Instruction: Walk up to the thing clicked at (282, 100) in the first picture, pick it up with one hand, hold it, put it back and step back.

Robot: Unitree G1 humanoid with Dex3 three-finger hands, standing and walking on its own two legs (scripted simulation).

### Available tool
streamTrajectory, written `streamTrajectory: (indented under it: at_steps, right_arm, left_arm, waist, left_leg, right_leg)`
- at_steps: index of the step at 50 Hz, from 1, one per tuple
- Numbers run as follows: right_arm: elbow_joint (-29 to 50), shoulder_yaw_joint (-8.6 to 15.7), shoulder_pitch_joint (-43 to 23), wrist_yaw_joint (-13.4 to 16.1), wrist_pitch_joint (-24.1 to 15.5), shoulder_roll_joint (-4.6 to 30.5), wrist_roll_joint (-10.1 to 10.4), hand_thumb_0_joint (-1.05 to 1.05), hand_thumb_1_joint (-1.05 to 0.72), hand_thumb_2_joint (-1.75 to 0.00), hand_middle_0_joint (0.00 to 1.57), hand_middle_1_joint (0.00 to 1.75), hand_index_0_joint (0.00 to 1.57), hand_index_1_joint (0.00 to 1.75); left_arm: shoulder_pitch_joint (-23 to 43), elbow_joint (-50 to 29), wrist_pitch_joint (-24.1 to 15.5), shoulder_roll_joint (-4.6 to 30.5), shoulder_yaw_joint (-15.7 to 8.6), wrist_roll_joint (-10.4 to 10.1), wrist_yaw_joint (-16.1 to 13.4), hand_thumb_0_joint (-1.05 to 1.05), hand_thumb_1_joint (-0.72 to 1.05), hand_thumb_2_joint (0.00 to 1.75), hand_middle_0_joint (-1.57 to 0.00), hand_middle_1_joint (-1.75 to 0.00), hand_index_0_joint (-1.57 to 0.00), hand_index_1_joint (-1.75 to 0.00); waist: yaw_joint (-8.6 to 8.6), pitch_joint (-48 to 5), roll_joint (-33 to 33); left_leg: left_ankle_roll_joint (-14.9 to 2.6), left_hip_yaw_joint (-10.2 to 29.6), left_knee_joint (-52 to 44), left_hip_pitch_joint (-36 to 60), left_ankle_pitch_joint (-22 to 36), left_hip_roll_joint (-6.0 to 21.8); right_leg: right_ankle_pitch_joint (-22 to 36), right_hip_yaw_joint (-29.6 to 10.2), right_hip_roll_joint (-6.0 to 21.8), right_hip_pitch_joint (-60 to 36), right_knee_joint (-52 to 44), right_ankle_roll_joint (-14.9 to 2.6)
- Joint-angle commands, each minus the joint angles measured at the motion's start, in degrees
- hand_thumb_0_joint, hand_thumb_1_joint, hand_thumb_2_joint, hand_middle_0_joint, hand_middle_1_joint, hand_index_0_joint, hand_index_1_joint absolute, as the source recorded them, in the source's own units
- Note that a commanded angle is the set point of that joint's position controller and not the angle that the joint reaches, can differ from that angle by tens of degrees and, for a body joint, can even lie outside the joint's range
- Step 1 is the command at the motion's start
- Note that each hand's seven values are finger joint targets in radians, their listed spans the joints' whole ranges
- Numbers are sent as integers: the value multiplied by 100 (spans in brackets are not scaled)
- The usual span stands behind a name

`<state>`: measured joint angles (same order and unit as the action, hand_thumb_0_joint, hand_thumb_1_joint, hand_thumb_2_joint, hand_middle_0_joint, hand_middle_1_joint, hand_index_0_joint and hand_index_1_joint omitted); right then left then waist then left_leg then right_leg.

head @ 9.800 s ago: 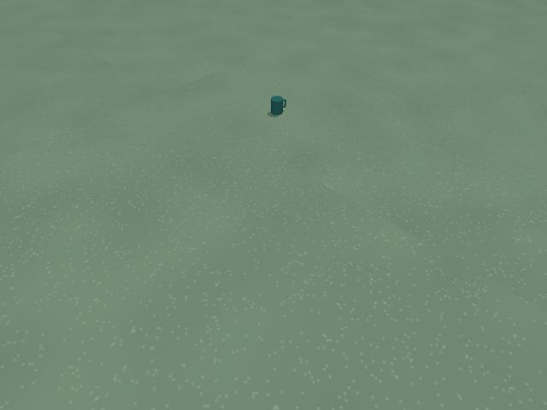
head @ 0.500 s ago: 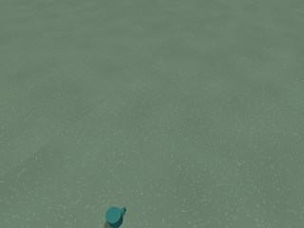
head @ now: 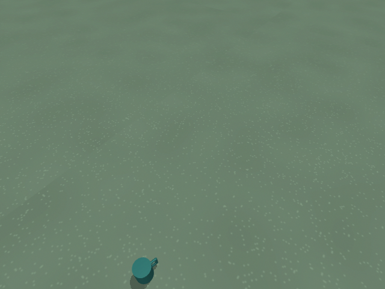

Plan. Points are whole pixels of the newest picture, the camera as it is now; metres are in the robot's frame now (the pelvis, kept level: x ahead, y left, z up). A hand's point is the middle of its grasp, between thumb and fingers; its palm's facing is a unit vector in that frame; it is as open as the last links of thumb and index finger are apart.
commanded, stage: walk up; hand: left
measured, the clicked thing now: (146, 268) +0.40 +0.22 -0.73
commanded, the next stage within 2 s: none
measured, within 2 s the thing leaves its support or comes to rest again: neither
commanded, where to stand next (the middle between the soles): +0.00 -0.01 m, yaw +0 degrees
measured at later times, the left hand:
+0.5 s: hand out of the picture +0.07 +0.25 -0.18, palm faces +0.00 -0.96 -0.29, open 7.4 cm
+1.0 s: hand out of the picture +0.05 +0.23 -0.16, palm faces -0.01 -0.94 -0.34, open 7.4 cm
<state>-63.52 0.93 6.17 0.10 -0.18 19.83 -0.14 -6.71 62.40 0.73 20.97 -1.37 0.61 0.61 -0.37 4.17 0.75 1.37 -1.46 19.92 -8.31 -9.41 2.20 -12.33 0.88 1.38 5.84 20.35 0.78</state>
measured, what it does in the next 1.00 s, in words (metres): steps on the spot: right foot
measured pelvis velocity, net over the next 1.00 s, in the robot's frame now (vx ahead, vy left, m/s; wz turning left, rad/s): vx -0.02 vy -0.03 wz -0.01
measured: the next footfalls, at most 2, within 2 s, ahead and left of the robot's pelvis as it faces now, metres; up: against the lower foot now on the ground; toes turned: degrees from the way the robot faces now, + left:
right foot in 0.64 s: -0.03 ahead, -0.16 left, +0.00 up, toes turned +1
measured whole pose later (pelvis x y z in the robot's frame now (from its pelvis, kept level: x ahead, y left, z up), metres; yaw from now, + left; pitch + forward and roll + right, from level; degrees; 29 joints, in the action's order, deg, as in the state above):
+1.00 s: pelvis -0.02 -0.03 -0.01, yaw -1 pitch -3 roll +0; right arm -59.4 1.1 9.3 -0.9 -0.4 20.1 -1.4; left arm -9.2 60.2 -0.6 20.6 -1.6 0.3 0.7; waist 0.1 2.6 0.3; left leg 1.7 -0.2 25.3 -9.1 -13.2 2.1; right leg -17.3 -2.1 0.8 4.1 24.2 1.0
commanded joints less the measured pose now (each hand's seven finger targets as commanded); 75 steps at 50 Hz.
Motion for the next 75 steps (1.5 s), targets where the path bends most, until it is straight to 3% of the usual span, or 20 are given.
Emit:
streamTrajectory:
  at_steps: [1,7,14,16,18,20,21,22,25,30,32,34,35,37,39,41,44,49,61,75]
  right_arm:
    - [429,392,-54,145,-108,1581,33,0,-90,-90,20,30,20,30]
    - [632,414,-128,150,-41,1503,-3,0,-90,-90,20,30,20,30]
    - [709,447,416,83,35,1280,-32,0,-90,-90,20,30,20,30]
    - [694,476,713,79,11,1300,-25,0,-90,-90,20,30,20,30]
    - [689,469,827,95,-54,1313,-45,0,-90,-90,20,30,20,30]
    - [822,467,464,128,-185,1700,-136,0,-90,-90,20,30,20,30]
    - [923,499,277,137,-231,1820,-187,0,-90,-90,20,30,20,30]
    - [978,526,206,148,-267,1918,-222,0,-90,-90,20,30,20,30]
    - [1143,447,-253,175,-301,1694,-218,0,-90,-90,20,30,20,30]
    - [1053,429,120,122,-196,1598,-140,0,-90,-90,20,30,20,30]
    - [1080,364,26,89,-109,1365,-19,0,-90,-90,20,30,20,30]
    - [1246,268,35,45,-96,1040,-19,0,-90,-90,20,30,20,30]
    - [1134,318,142,53,-52,1079,-50,0,-90,-90,20,30,20,30]
    - [927,391,376,-11,-83,1222,-93,0,-90,-90,20,30,20,30]
    - [894,380,285,-40,-142,1260,-95,0,-90,-90,20,30,20,30]
    - [922,360,137,-28,-194,1281,-132,0,-90,-90,20,30,20,30]
    - [886,292,14,-52,-192,1272,-119,0,-90,-90,20,30,20,30]
    - [771,290,102,-24,-219,1293,-86,0,-90,-90,20,30,20,30]
    - [736,317,-108,23,-147,1264,-43,0,-90,-90,20,30,20,30]
    - [652,299,-213,1,-125,1269,-39,0,-90,-90,20,30,20,30]
  left_arm:
    - [9,-506,28,1198,-339,22,-54,0,90,90,-20,-30,-20,-30]
    - [-9,-691,92,1284,-418,56,10,0,90,90,-20,-30,-20,-30]
    - [590,-1115,139,1558,-554,139,34,0,90,90,-20,-30,-20,-30]
    - [702,-1256,173,1471,-545,151,47,0,90,90,-20,-30,-20,-30]
    - [742,-1269,178,1292,-481,119,46,0,90,90,-20,-30,-20,-30]
    - [359,-1216,206,916,-389,-18,38,0,90,90,-20,-30,-20,-30]
    - [119,-1100,263,1003,-414,-16,18,0,90,90,-20,-30,-20,-30]
    - [22,-1054,282,1080,-459,-25,5,0,90,90,-20,-30,-20,-30]
    - [-103,-926,215,1079,-421,-83,28,0,90,90,-20,-30,-20,-30]
    - [-167,-793,42,897,-355,-38,-32,0,90,90,-20,-30,-20,-30]
    - [-383,-594,-94,1071,-369,21,-114,0,90,90,-20,-30,-20,-30]
    - [-392,-674,-225,1444,-439,89,-132,0,90,90,-20,-30,-20,-30]
    - [49,-762,-216,1694,-435,83,-103,0,90,90,-20,-30,-20,-30]
    - [544,-971,-175,1466,-370,87,-37,0,90,90,-20,-30,-20,-30]
    - [485,-916,-196,1194,-300,43,-50,0,90,90,-20,-30,-20,-30]
    - [215,-799,-224,1116,-275,-12,-31,0,90,90,-20,-30,-20,-30]
    - [90,-712,-250,1236,-299,-8,-31,0,90,90,-20,-30,-20,-30]
    - [9,-600,-281,1241,-288,-50,-86,0,90,90,-20,-30,-20,-30]
    - [15,-461,-247,1245,-232,-48,-135,0,90,90,-20,-30,-20,-30]
    - [134,-442,-246,1231,-213,-37,-131,0,90,90,-20,-30,-20,-30]
  waist:
    - [-11,-745,-249]
    - [24,-626,-310]
    - [-114,-255,1011]
    - [-187,-253,965]
    - [-257,-367,632]
    - [45,-427,-737]
    - [70,-518,-877]
    - [85,-424,-931]
    - [222,-352,-1176]
    - [102,-707,-1209]
    - [196,-964,-558]
    - [152,-870,417]
    - [62,-664,672]
    - [-198,-180,718]
    - [-204,-102,600]
    - [-21,-299,413]
    - [55,-62,375]
    - [21,-397,-75]
    - [41,-685,-142]
    - [19,-596,-128]
  left_leg:
    - [-550,650,-6,219,1652,902]
    - [-489,563,245,-323,352,631]
    - [-290,-30,2037,-104,-1598,-221]
    - [-305,4,1931,-21,-1319,-237]
    - [-332,281,1000,63,-347,102]
    - [-946,2126,-291,-239,903,1397]
    - [-1363,2559,-436,-409,476,1744]
    - [-1549,2732,-490,-699,199,1883]
    - [-1293,1599,-102,-271,1010,1402]
    - [-905,951,592,408,1970,1067]
    - [-550,540,1093,-15,1636,716]
    - [-175,50,1376,-1267,-613,-21]
    - [-173,72,1588,-720,-1810,-85]
    - [-223,170,1221,20,-1668,-27]
    - [-288,422,319,242,-233,216]
    - [-420,797,99,411,269,466]
    - [-333,519,255,49,-40,316]
    - [-350,416,279,305,1081,376]
    - [-432,301,319,476,1621,469]
    - [-415,303,189,574,1241,455]
  right_leg:
    - [1249,-172,396,67,233,-255]
    - [829,-454,520,213,234,-469]
    - [231,-1141,1357,1477,-252,-1221]
    - [296,-1006,1242,1598,67,-1159]
    - [325,-730,913,1433,588,-800]
    - [-550,-356,-176,1151,1905,-275]
    - [-1739,-587,-197,1073,2525,-268]
    - [-1996,-774,-142,961,2985,-255]
    - [-1881,-875,-128,1221,2782,-305]
    - [-943,-154,-140,565,554,-197]
    - [933,-590,179,-453,-240,-298]
    - [1024,-1798,1061,-1075,-289,-753]
    - [-138,-2040,1527,67,-443,-1161]
    - [-1322,-1546,1163,1147,-436,-949]
    - [-728,-843,587,1112,-216,-443]
    - [15,-636,300,962,66,-263]
    - [-524,-845,429,673,-422,-326]
    - [1171,-626,412,192,-78,-329]
    - [1859,-473,400,-189,74,-272]
    - [1516,-551,390,-34,-28,-266]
